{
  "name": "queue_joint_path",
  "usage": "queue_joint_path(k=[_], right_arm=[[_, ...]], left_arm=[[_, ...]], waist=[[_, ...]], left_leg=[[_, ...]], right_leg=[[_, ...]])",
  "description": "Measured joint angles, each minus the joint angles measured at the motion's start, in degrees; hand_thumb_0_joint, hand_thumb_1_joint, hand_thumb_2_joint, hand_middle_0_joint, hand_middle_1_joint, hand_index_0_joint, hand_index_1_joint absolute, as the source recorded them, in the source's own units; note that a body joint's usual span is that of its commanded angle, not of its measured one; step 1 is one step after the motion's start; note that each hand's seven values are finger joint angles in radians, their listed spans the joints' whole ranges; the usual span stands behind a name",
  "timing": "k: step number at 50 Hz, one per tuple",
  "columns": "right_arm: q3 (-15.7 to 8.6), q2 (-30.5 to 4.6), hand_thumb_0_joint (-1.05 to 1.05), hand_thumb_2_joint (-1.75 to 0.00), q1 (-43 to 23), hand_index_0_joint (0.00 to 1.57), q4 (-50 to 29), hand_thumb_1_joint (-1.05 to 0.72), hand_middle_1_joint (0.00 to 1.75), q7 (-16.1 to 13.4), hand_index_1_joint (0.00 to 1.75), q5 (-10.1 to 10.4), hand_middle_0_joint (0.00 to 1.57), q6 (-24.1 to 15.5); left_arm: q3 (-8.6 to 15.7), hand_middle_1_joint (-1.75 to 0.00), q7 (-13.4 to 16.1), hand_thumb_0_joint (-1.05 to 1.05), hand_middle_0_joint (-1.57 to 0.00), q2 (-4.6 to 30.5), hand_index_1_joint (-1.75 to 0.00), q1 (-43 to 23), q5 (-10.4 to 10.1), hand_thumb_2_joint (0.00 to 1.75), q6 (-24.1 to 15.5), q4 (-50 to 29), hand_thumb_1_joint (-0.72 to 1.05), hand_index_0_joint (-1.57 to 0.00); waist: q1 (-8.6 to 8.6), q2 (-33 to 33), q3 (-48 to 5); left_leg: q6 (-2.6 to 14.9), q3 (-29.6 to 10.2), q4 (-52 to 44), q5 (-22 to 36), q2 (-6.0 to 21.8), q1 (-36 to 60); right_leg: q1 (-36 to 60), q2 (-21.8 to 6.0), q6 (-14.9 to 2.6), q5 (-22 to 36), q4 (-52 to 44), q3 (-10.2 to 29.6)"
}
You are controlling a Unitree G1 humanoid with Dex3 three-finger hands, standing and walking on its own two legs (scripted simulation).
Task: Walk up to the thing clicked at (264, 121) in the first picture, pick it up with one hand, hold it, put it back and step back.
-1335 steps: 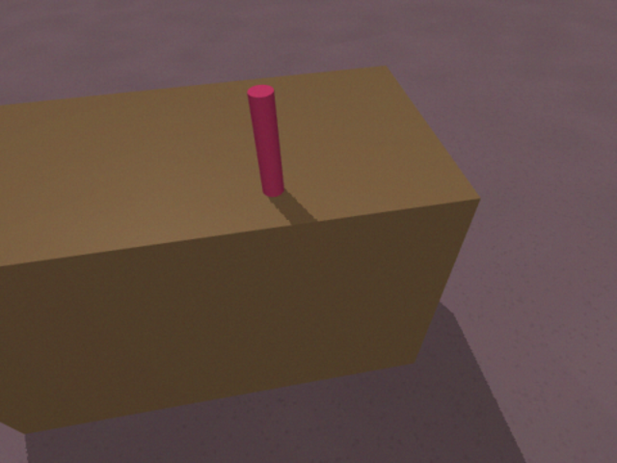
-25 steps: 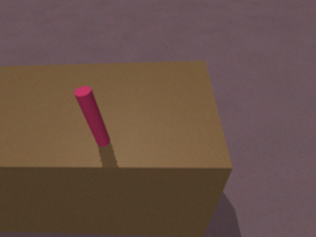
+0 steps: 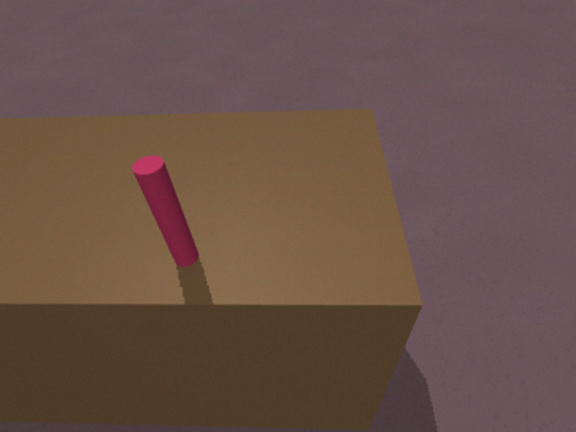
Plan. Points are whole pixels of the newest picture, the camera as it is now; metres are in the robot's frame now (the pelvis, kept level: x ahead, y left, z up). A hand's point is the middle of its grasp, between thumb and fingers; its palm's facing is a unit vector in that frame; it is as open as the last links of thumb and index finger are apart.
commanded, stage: stand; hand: left
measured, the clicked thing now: (169, 217) +0.45 +0.22 +0.07
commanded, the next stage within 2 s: none
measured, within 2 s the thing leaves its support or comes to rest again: neither
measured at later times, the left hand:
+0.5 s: hand out of the picture +0.08 +0.25 -0.15, palm faces -0.03 -0.94 -0.35, open 7.4 cm
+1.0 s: hand out of the picture +0.08 +0.25 -0.15, palm faces -0.02 -0.94 -0.35, open 7.4 cm
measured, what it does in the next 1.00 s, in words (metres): stands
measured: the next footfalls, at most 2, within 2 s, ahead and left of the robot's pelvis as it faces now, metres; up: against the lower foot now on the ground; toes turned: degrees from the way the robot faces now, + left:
none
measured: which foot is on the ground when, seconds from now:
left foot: down 0.00-1.00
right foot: down 0.00-1.00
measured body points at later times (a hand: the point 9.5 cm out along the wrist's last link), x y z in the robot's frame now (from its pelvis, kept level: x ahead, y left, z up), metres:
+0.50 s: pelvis +0.01 +0.00 +0.00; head +0.01 -0.01 +0.45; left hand +0.08 +0.30 -0.13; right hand +0.07 -0.30 -0.14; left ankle -0.01 +0.14 -0.75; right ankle +0.02 -0.12 -0.75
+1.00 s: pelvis +0.01 +0.00 +0.00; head +0.02 -0.01 +0.45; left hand +0.08 +0.30 -0.13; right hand +0.08 -0.30 -0.14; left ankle -0.01 +0.14 -0.75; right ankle +0.02 -0.12 -0.75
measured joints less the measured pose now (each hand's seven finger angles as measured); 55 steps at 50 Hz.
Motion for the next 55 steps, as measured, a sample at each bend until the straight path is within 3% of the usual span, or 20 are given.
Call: queue_joint_path(k=[7,14,55], right_arm=[[0.09,-0.04,0.00,-0.90,-0.25,0.21,0.09,-0.90,0.30,-0.10,0.30,0.05,0.21,-0.16],[0.01,-0.07,0.00,-0.90,-0.62,0.21,0.06,-0.90,0.30,-0.08,0.30,0.02,0.21,-0.12],[-0.25,0.12,0.00,-0.90,-0.88,0.21,0.16,-0.90,0.30,-0.06,0.30,0.10,0.20,-0.09]], left_arm=[[-0.09,-0.30,0.00,0.01,-0.20,-0.16,-0.30,-0.18,-0.06,0.85,0.03,-0.12,0.68,-0.20],[-0.13,-0.30,0.06,0.01,-0.20,-0.19,-0.30,-0.39,-0.09,0.88,-0.01,-0.25,0.85,-0.20],[0.07,-0.30,0.05,0.01,-0.20,-0.21,-0.30,-0.36,-0.12,0.89,-0.06,-0.32,0.90,-0.20]], waist=[[0.06,0.05,0.08],[0.03,0.12,0.00],[0.13,-0.01,0.20]], left_leg=[[-0.02,0.00,-0.26,0.00,-0.06,0.22],[-0.06,-0.06,-0.21,-0.14,0.02,0.21],[-0.11,-0.27,-0.61,-0.30,0.11,0.62]], right_leg=[[0.06,-0.06,0.03,-0.20,0.10,0.00],[0.13,0.01,-0.01,-0.29,0.02,-0.07],[0.64,0.08,-0.04,-0.50,-0.43,-0.28]])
